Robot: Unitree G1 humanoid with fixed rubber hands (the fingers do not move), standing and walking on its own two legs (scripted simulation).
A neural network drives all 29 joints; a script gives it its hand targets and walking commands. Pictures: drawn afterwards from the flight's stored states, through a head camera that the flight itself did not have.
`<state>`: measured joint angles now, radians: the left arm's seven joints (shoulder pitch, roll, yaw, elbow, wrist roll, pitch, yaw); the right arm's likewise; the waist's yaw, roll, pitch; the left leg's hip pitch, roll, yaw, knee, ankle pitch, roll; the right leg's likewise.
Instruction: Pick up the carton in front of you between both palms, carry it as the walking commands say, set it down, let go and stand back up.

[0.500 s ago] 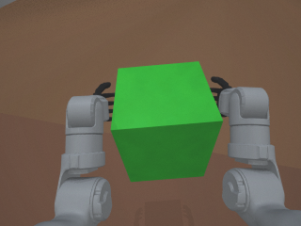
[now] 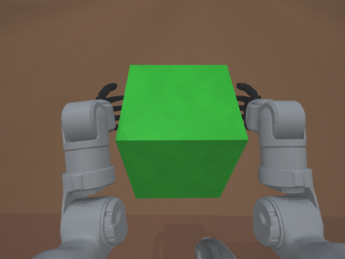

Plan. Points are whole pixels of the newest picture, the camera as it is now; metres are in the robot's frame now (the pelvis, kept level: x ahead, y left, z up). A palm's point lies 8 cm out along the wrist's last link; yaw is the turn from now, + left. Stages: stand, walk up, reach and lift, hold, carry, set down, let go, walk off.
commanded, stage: carry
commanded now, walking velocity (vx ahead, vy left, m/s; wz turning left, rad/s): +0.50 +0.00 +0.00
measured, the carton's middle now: (178, 136) +0.38 -0.04 +0.09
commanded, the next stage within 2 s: none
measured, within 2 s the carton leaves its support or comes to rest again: neither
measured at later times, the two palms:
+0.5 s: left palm (84, 26) +0.69 +0.17 +0.22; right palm (190, 12) +0.72 -0.13 +0.23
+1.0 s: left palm out of the picture +1.03 +0.11 +0.25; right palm out of the picture +1.03 -0.19 +0.24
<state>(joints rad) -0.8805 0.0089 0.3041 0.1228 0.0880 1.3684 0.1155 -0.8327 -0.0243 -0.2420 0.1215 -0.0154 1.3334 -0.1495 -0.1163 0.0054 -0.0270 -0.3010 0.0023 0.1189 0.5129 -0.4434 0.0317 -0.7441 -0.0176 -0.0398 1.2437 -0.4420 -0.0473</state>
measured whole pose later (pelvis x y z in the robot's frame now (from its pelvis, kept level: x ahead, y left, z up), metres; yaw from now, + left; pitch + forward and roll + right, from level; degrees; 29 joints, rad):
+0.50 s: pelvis +0.33 -0.02 +0.04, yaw +2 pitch +5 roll +1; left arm -0.88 0.02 0.25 0.13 0.02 1.33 0.16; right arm -0.88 -0.01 -0.33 0.09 -0.11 1.35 -0.11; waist 0.10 -0.03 -0.05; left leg -0.66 0.02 0.11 0.72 -0.34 0.05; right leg -0.18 -0.03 -0.11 0.50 -0.55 -0.04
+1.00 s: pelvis +0.65 -0.03 +0.06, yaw +0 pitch +4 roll +0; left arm -0.90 0.00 0.28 0.21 0.11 1.33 0.12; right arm -0.90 -0.06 -0.27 0.23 -0.04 1.32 -0.13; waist -0.01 0.02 -0.08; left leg -0.29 0.02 0.03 0.97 -0.49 0.01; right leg -0.50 0.02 -0.15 0.58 -0.15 -0.10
